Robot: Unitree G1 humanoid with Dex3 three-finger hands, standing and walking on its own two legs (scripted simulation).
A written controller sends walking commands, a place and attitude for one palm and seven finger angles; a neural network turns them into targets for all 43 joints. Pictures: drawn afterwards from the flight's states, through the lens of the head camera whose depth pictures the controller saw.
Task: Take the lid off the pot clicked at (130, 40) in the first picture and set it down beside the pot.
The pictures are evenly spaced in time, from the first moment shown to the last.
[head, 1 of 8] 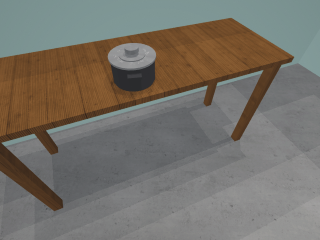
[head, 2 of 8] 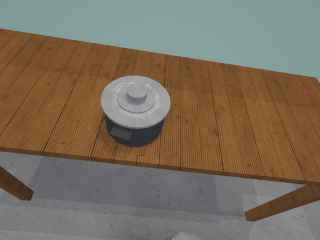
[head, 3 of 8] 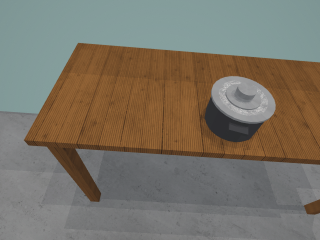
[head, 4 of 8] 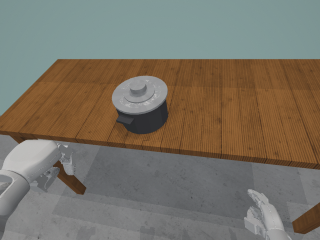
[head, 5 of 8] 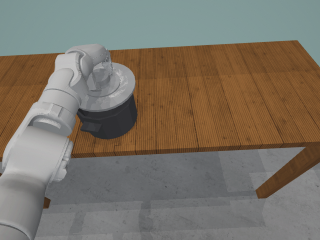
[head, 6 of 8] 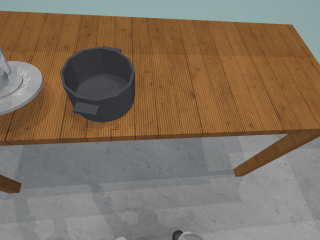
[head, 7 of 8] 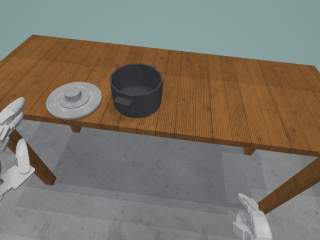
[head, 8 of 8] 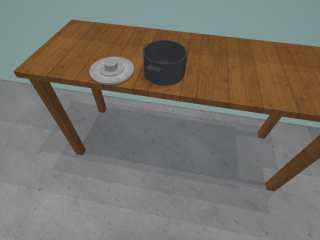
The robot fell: no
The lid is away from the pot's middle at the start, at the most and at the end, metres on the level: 0.00 0.24 0.22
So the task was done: yes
